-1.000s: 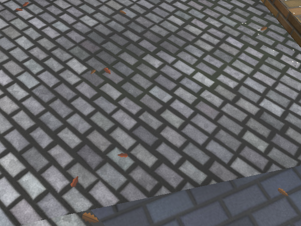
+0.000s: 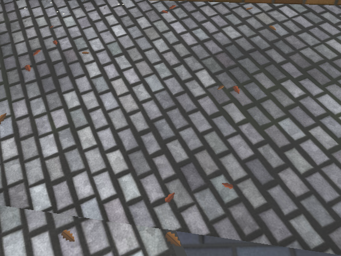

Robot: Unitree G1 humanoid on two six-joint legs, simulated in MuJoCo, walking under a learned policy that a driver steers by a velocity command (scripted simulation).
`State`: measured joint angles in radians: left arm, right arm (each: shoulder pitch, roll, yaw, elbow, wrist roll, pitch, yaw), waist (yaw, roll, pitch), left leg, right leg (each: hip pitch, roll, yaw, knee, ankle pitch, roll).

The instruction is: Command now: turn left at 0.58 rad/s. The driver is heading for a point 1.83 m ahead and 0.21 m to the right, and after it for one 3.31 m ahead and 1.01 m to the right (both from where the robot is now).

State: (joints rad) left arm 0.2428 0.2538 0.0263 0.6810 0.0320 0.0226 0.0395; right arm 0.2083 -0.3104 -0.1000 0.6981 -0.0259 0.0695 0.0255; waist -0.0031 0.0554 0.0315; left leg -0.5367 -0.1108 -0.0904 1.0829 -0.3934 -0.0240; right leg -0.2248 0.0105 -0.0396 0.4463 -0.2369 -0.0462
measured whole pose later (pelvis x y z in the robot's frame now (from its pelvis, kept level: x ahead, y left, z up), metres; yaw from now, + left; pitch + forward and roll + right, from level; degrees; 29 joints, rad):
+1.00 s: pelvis +0.15 +0.00 +0.00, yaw +8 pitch +1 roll +0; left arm 0.47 0.21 0.02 0.88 0.01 -0.07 -0.01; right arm 0.19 -0.27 -0.04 0.80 -0.04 -0.01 0.04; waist 0.03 0.06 0.00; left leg -0.65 0.07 0.01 0.94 -0.13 0.03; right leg 0.01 0.07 -0.04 0.21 -0.24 -0.08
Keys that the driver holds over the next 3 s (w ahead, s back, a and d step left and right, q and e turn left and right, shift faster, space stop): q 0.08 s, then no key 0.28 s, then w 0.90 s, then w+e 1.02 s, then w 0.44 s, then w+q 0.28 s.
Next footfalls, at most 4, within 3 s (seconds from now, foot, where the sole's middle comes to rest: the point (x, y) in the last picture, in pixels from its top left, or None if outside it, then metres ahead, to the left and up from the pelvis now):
0.26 left None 0.00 0.11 -0.78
0.72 right None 0.11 -0.07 -0.78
1.22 left None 0.44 0.14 -0.78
1.92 right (200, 193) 0.82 -0.05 -0.92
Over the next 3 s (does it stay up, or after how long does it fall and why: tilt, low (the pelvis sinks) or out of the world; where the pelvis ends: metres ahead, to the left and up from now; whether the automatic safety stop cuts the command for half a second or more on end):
stays up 1.17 -0.15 -0.14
